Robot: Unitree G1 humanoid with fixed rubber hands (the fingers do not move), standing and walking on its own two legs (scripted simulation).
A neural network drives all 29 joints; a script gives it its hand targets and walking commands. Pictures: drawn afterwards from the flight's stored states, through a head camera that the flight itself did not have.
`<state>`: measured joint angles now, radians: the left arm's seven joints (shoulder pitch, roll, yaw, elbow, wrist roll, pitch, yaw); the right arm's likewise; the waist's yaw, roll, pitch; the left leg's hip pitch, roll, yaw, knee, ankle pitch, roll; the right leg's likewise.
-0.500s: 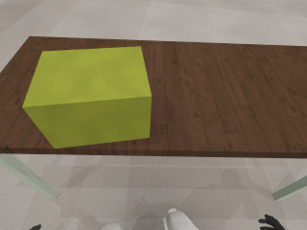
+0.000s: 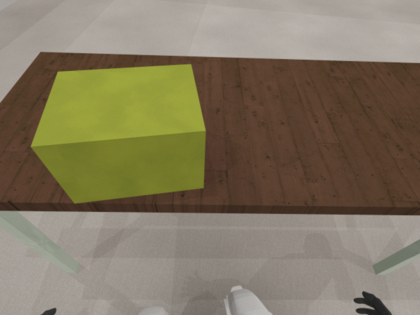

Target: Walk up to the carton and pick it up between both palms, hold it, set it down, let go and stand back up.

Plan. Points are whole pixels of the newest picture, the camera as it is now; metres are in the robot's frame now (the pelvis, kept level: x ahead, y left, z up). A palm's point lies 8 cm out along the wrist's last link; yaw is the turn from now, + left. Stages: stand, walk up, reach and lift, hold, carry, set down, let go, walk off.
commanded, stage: walk up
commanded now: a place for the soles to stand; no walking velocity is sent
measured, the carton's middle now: (133, 132) +0.48 +0.17 +0.06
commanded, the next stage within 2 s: none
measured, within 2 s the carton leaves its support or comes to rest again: neither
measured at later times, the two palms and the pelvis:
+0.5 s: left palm out of the picture +0.09 +0.31 -0.10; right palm out of the picture +0.10 -0.34 -0.08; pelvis +0.00 -0.01 +0.00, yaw -1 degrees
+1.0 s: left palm out of the picture +0.09 +0.31 -0.10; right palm out of the picture +0.09 -0.33 -0.07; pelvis +0.00 +0.00 +0.01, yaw -1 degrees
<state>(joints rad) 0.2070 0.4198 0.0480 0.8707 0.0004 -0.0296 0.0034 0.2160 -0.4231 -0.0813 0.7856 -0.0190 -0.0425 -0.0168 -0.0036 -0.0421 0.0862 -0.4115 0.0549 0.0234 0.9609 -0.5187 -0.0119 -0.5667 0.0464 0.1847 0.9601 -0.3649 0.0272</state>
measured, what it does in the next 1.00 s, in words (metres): stands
